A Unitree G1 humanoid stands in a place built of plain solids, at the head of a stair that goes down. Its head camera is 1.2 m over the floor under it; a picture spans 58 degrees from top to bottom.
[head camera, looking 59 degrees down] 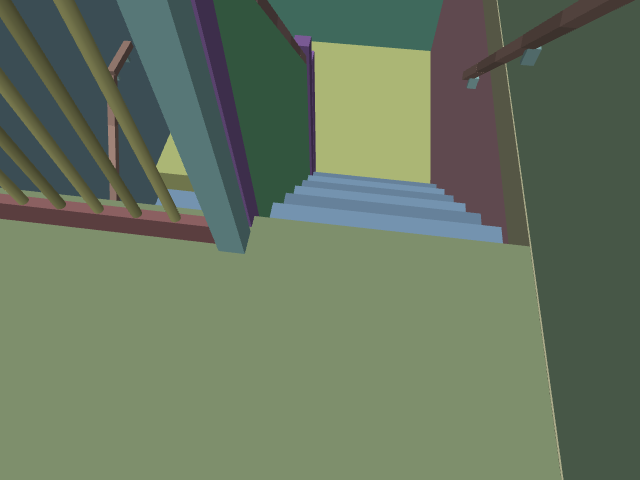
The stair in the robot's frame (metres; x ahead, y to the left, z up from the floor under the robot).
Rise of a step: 0.21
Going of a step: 0.21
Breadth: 0.90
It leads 8 degrees to the right of straight ahead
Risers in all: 7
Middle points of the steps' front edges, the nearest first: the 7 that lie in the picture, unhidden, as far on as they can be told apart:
0.76 -0.23 0.00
0.96 -0.26 -0.21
1.17 -0.28 -0.42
1.38 -0.31 -0.63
1.59 -0.34 -0.84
1.80 -0.37 -1.05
2.01 -0.40 -1.26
